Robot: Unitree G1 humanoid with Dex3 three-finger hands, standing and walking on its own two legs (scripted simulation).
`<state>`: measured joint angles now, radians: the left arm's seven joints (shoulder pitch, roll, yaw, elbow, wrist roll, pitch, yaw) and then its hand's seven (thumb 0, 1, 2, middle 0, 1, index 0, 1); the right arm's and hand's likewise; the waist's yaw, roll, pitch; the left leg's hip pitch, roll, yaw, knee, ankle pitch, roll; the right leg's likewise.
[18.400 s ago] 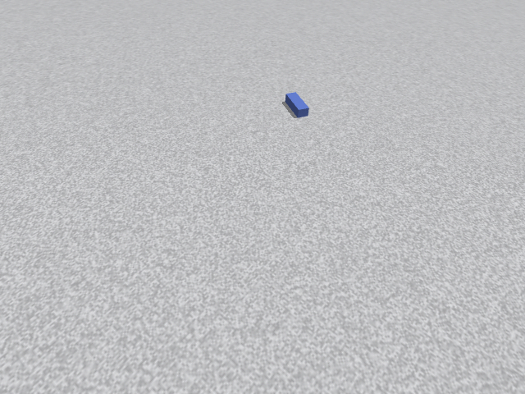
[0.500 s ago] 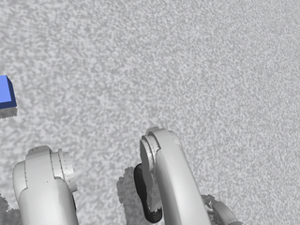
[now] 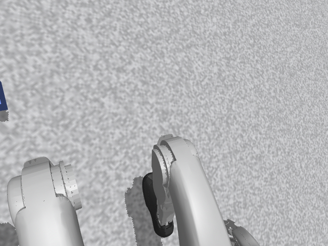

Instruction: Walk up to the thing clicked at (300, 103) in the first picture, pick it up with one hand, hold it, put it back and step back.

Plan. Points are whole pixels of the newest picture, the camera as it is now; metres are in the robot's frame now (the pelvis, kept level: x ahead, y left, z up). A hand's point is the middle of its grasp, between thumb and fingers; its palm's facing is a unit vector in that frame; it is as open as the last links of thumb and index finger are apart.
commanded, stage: close in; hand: left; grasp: from above
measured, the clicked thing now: out of the picture +0.45 +0.40 -0.29
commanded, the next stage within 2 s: rest palm in 0.24 s
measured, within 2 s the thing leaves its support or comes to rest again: neither
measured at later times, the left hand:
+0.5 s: hand out of the picture +0.43 +0.39 -0.20, palm faces -0.47 -0.18 -0.87, open 14.2 cm
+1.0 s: hand out of the picture +0.45 +0.39 -0.24, palm faces -0.45 -0.16 -0.88, open 14.3 cm
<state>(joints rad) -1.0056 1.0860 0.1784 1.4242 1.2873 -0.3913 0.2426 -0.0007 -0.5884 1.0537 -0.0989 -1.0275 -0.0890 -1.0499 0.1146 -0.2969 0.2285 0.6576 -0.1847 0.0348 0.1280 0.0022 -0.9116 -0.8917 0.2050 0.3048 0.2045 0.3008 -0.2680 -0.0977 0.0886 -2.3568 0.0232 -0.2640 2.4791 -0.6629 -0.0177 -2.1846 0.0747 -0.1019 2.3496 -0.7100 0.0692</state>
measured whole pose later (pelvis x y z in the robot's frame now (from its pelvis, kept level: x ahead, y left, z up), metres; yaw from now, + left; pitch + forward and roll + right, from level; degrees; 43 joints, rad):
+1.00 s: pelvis +0.00 +0.01 -0.02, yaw -3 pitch +27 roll -15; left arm -1.05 1.17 0.17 1.65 1.34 -0.32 0.46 0.00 -0.57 1.03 -0.08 -1.00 -0.07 -1.02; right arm 0.07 -0.30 0.32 0.63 -0.24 -0.08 0.14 0.00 -0.90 -0.89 0.21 0.30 0.20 0.30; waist -0.34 -0.16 0.15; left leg -2.38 0.04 -0.30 2.55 -0.69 -0.01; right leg -2.20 0.10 -0.12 2.39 -0.71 0.07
